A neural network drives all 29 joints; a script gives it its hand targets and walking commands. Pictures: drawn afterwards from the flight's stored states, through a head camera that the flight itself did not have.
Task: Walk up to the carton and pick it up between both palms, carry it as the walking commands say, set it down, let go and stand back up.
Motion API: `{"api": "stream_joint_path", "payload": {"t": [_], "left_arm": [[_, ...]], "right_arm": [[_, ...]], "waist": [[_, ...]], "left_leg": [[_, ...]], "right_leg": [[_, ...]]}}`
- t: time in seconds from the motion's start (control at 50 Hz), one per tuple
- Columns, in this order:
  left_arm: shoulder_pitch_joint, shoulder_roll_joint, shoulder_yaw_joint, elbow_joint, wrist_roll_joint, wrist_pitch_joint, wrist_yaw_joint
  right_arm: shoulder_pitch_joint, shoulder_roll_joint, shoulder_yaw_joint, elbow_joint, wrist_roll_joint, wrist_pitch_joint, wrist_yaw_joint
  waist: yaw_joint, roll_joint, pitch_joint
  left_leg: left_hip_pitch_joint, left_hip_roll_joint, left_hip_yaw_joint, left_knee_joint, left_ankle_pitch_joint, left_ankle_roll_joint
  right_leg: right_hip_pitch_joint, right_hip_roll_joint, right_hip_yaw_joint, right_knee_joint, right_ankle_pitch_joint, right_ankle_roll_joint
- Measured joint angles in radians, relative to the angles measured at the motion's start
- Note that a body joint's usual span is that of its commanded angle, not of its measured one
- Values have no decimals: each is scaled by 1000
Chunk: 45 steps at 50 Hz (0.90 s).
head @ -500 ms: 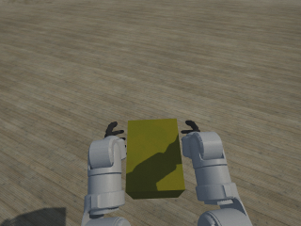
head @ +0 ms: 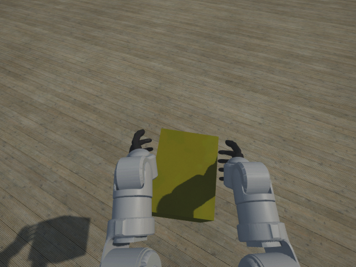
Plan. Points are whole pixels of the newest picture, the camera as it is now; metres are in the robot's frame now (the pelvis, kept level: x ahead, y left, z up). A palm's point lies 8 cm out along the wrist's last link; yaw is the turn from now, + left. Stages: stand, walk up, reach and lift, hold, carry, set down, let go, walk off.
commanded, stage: carry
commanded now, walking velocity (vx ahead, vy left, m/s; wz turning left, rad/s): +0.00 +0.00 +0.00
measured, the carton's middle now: (182, 178) +0.36 +0.00 -0.04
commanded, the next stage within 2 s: none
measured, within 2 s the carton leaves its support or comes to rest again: neither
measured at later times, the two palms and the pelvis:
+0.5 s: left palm (123, 175) +0.30 +0.13 +0.09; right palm (230, 181) +0.28 -0.10 +0.07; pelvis -0.01 +0.02 +0.00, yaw -2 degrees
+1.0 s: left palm (132, 185) +0.29 +0.11 +0.06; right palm (239, 189) +0.27 -0.12 +0.05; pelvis -0.02 +0.00 +0.00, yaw -2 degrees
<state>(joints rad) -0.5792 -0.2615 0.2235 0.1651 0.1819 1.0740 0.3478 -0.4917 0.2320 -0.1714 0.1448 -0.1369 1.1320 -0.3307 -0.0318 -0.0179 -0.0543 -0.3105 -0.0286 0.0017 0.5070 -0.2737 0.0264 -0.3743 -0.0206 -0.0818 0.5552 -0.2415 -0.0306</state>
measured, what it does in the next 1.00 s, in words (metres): stands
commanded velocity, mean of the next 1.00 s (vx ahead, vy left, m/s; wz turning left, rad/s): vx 0.00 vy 0.00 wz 0.00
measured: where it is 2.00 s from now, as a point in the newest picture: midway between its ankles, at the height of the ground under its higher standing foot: outside the picture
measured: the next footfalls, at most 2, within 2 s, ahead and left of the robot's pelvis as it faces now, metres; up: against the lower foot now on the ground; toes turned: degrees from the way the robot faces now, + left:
none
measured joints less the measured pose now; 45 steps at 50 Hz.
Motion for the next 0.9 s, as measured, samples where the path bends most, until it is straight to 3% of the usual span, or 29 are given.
{"api": "stream_joint_path", "payload": {"t": [0.04,0.08,0.12,0.16,0.24,0.3,0.42,0.46,0.54,0.58,0.66,0.78,0.9], "left_arm": [[5,1,6,-2,30,-42,-51],[59,18,-28,-73,-3,-40,-76],[84,28,-41,-104,-27,-24,-88],[95,32,-47,-103,-23,-10,-92],[113,39,-74,-123,-42,50,-40],[107,38,-51,-25,8,38,-78],[109,38,-53,13,13,33,-75],[98,35,-39,51,32,-2,-102],[121,42,-49,21,6,-34,-121],[112,39,-22,59,28,-74,-146],[144,52,-56,26,5,-84,-142],[137,49,-17,132,42,-153,-170],[172,63,-36,112,17,-196,-165]], "right_arm": [[-18,7,-11,-5,-7,-22,-10],[0,1,31,-64,34,-6,-68],[11,-4,48,-96,46,10,-85],[8,-3,46,-78,40,19,-74],[28,-11,50,-55,45,35,-38],[37,-15,31,46,-2,13,46],[53,-22,34,77,-17,9,78],[52,-21,26,104,-41,-21,92],[84,-34,55,59,-19,-43,84],[73,-29,39,93,-33,-75,101],[93,-37,64,59,-18,-76,91],[72,-29,26,166,-49,-137,116],[103,-41,55,159,-23,-192,125]], "waist": [[7,-15,7],[1,-2,9],[-3,-2,12],[0,-11,3],[13,-18,-12],[30,-11,-54],[45,15,-63],[48,21,-66],[39,22,-61],[33,14,-64],[23,3,-62],[14,-4,-70],[19,-6,-53]], "left_leg": [[-4,-5,21,-1,1,-3],[-13,6,29,19,-9,4],[-9,7,33,29,-15,10],[-8,5,40,39,-19,15],[6,5,48,54,-28,21],[16,9,49,51,-29,22],[29,7,46,34,-15,20],[28,8,45,29,-9,18],[27,9,40,28,-4,14],[31,10,41,25,-2,11],[25,16,39,33,-1,4],[16,23,43,36,2,-1],[19,26,49,28,8,-5]], "right_leg": [[-5,-4,22,-10,33,8],[2,8,27,-25,16,14],[11,7,25,-29,10,18],[10,3,28,-17,5,21],[25,1,31,-7,-1,26],[38,4,30,-18,3,26],[53,0,24,-35,15,28],[53,1,22,-39,20,27],[52,1,16,-37,21,22],[52,1,16,-33,20,18],[48,6,11,-28,20,12],[37,10,11,-25,25,6],[35,12,14,-27,30,3]]}}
